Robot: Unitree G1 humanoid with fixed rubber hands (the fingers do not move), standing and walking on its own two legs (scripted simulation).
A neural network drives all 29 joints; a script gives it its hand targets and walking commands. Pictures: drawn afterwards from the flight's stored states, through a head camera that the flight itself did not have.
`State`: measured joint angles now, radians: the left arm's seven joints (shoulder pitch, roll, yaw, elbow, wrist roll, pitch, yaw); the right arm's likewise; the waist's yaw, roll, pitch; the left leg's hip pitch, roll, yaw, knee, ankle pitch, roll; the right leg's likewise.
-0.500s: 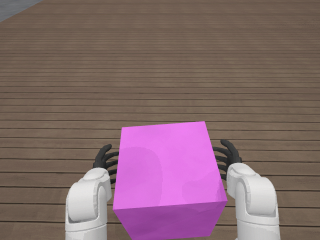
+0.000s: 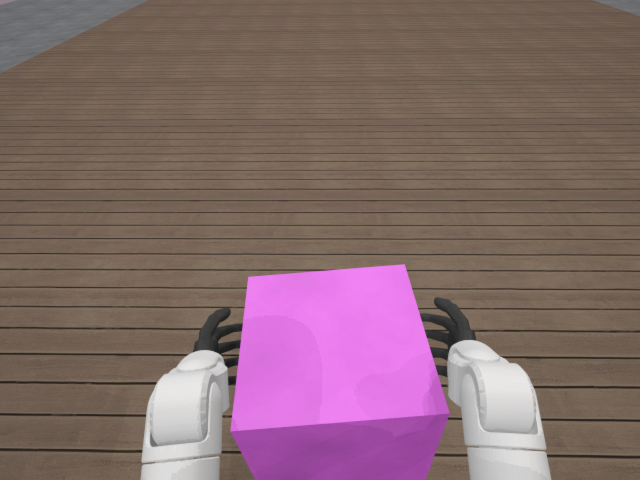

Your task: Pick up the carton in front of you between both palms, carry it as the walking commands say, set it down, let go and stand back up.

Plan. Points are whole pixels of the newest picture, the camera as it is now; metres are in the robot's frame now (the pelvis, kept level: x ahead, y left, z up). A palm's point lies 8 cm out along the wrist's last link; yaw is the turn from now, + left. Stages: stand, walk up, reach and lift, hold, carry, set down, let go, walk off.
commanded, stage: carry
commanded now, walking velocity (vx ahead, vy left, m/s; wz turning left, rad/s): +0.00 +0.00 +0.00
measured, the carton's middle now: (335, 387) +0.28 +0.00 -0.02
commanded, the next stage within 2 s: hold in 0.90 s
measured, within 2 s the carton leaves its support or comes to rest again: neither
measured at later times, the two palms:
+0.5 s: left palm (215, 379) +0.27 +0.15 +0.04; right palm (454, 373) +0.27 -0.15 +0.04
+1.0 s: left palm (206, 385) +0.26 +0.16 +0.04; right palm (453, 378) +0.26 -0.14 +0.04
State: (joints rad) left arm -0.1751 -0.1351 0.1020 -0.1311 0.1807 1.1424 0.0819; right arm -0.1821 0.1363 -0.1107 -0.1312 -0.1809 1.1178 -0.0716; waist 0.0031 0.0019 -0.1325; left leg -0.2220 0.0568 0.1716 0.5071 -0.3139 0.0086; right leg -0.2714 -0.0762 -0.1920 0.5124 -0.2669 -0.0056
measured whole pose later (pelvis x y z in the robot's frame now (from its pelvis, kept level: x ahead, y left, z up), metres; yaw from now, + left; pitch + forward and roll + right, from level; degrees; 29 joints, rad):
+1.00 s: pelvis -0.03 +0.01 +0.01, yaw +0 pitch -3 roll +0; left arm -0.23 -0.15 0.17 0.19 0.26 0.73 0.02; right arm -0.22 0.14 -0.17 0.17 -0.26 0.73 -0.03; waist 0.00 0.01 0.00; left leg -0.14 0.02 0.08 0.43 -0.24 0.02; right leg -0.17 -0.03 -0.05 0.40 -0.16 0.00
